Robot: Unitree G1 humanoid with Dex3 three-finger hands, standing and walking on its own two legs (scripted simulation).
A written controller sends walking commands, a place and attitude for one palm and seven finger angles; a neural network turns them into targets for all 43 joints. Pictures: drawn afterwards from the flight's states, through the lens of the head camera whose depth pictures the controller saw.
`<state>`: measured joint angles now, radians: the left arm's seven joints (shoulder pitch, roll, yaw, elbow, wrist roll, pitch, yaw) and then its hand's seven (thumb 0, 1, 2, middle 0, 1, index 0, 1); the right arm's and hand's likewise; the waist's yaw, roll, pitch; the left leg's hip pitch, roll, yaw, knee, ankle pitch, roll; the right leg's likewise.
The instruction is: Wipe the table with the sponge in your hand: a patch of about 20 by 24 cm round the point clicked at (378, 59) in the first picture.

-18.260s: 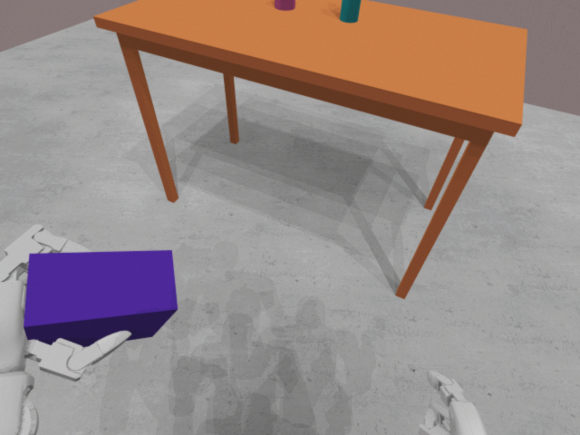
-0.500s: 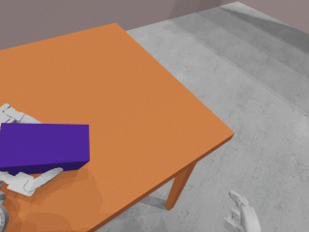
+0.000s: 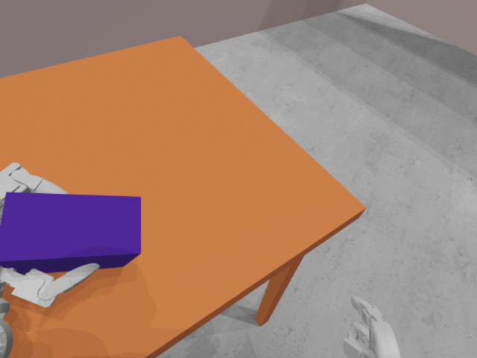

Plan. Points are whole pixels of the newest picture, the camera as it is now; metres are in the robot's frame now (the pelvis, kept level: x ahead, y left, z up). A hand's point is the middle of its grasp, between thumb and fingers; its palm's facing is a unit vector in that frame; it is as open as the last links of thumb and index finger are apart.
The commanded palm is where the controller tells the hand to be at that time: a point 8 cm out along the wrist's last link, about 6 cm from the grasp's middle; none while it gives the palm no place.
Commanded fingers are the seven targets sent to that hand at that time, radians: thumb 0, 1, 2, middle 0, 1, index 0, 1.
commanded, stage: shuffle to correct the standing spot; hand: left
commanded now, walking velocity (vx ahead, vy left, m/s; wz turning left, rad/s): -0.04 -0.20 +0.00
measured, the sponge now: (95, 236) +0.23 +0.20 +0.15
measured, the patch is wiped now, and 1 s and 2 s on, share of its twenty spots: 0.00 0.00 0.00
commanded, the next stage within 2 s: none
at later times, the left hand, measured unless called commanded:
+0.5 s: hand (46, 240) +0.21 +0.24 +0.17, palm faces +0.33 -0.88 -0.35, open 10.5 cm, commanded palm +0.16 +0.28 +0.18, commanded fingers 0.00 0.10 1.30 -1.20 -1.60 -1.20 -1.60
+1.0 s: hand (50, 234) +0.22 +0.24 +0.17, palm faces +0.34 -0.87 -0.37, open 10.5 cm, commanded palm +0.16 +0.28 +0.18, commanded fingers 0.00 0.10 1.30 -1.20 -1.60 -1.20 -1.60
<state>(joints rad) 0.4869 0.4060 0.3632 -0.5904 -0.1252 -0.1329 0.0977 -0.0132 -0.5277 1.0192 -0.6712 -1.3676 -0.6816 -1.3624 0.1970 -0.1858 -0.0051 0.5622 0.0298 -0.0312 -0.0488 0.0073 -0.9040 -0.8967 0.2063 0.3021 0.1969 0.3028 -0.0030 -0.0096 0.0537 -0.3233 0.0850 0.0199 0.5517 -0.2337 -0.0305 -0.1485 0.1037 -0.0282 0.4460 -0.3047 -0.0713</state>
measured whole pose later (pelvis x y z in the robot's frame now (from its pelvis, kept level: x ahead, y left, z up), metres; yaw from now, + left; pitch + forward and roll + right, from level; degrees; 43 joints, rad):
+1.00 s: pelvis +0.00 +0.00 +0.00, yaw +1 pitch +0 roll -2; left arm 0.49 0.40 0.37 -0.58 -0.13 -0.12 0.11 -0.01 -0.53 1.02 -0.67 -1.37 -0.68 -1.36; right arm 0.20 -0.19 0.00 0.57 0.04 -0.02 -0.05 0.01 -0.90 -0.90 0.21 0.30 0.20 0.30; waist 0.00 0.01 0.05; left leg -0.33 0.08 0.01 0.56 -0.24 -0.03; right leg -0.14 0.10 -0.04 0.45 -0.32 -0.08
